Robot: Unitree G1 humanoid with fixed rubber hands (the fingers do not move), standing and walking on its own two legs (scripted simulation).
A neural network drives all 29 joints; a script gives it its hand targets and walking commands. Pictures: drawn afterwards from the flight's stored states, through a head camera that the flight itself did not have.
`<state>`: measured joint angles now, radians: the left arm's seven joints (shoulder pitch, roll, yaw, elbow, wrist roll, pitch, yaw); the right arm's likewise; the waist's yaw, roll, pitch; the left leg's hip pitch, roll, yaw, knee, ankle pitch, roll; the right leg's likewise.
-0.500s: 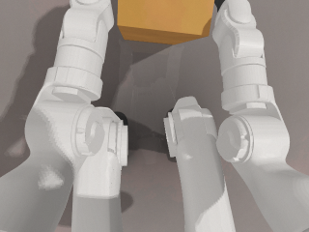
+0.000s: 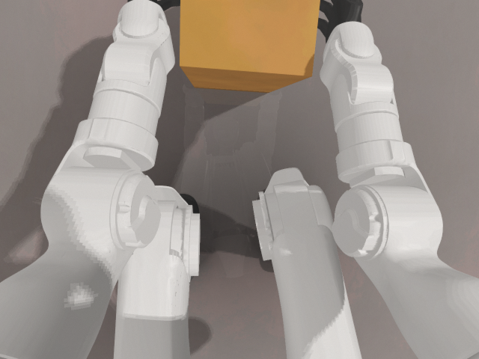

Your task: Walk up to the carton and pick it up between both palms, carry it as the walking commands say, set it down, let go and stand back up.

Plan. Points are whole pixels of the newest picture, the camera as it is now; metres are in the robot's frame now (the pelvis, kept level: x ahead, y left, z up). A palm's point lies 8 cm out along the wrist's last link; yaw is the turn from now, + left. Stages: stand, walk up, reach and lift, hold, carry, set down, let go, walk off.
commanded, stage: set down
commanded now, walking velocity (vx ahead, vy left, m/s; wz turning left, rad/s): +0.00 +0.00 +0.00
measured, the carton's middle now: (240, 25) +0.55 -0.06 -0.23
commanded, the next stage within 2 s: none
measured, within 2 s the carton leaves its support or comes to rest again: neither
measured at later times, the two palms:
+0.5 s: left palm (142, 4) +0.56 +0.07 -0.15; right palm (336, 23) +0.52 -0.17 -0.15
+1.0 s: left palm (142, 4) +0.56 +0.07 -0.15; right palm (337, 24) +0.52 -0.18 -0.15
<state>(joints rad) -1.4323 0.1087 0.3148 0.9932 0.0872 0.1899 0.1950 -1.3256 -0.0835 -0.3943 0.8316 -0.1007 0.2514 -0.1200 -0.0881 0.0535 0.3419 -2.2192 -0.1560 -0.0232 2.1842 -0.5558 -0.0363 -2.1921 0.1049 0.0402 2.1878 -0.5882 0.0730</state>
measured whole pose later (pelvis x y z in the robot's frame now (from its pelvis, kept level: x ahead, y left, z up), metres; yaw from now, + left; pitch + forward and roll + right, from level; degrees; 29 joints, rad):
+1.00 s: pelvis +0.01 +0.00 +0.00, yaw +0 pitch +36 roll -1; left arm -1.41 0.13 0.35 1.04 0.14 0.11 0.14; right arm -1.31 -0.07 -0.44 0.90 -0.15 0.12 -0.07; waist -0.09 0.05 0.30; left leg -2.24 -0.15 -0.03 2.19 -0.58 -0.04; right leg -2.21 0.11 0.04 2.19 -0.61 0.07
